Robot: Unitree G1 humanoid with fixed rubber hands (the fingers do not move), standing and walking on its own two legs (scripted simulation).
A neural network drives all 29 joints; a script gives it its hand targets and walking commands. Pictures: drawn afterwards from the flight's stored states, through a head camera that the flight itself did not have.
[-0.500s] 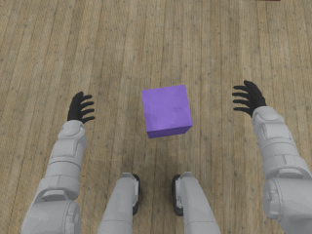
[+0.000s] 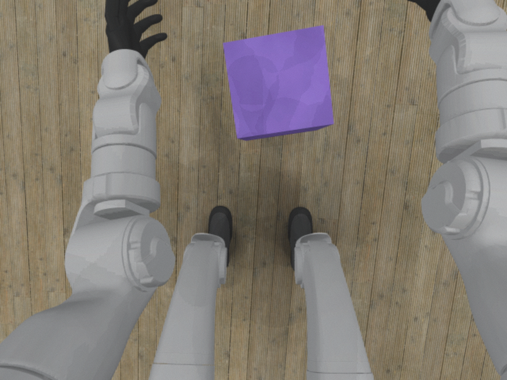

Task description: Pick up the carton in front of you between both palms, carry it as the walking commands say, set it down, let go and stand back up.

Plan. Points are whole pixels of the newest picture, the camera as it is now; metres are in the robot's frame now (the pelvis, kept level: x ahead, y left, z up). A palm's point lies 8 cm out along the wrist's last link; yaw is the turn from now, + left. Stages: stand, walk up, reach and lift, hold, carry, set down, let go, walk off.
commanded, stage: reach and lift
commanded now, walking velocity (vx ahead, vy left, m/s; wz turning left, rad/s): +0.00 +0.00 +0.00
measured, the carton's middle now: (277, 93) +0.52 -0.03 -0.53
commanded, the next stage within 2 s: none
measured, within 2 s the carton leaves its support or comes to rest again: leaves its support in 1.68 s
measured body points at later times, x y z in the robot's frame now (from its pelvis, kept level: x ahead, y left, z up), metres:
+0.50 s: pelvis -0.03 +0.02 -0.20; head +0.34 -0.02 +0.04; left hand +0.51 +0.17 -0.37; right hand +0.55 -0.22 -0.37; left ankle +0.07 +0.16 -0.62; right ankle +0.06 -0.10 -0.62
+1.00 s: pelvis -0.04 +0.01 -0.29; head +0.35 -0.01 -0.07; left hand +0.52 +0.17 -0.47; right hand +0.56 -0.19 -0.47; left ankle +0.07 +0.15 -0.62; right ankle +0.06 -0.10 -0.62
